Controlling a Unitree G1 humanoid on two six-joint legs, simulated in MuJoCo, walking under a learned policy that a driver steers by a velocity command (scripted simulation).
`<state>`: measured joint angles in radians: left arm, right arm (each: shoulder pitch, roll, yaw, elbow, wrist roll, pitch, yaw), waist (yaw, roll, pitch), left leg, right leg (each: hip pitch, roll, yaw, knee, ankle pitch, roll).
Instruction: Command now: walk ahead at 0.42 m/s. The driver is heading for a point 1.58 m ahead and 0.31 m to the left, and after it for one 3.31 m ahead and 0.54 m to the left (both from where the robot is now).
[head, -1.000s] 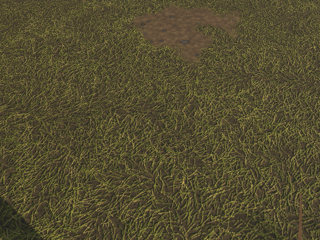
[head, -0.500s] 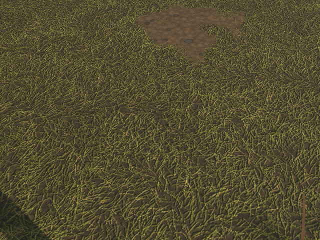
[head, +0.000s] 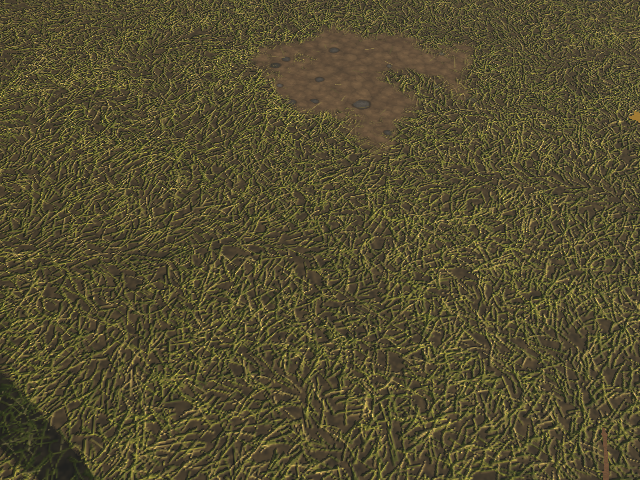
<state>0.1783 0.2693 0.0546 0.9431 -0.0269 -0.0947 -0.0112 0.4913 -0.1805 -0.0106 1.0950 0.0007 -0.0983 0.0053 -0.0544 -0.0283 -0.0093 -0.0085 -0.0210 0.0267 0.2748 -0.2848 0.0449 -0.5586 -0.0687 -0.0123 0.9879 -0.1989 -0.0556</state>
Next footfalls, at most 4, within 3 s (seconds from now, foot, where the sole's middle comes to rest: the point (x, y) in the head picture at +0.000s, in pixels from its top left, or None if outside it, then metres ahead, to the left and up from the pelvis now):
0.24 right None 0.32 -0.15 -0.80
0.76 left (280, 424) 0.67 0.05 -0.82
1.22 right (369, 344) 0.87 -0.17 -0.82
1.74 left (231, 293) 1.03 0.18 -0.82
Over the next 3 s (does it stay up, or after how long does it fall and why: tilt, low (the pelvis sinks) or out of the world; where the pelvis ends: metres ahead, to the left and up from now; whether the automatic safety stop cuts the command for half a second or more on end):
stays up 1.45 0.36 -0.05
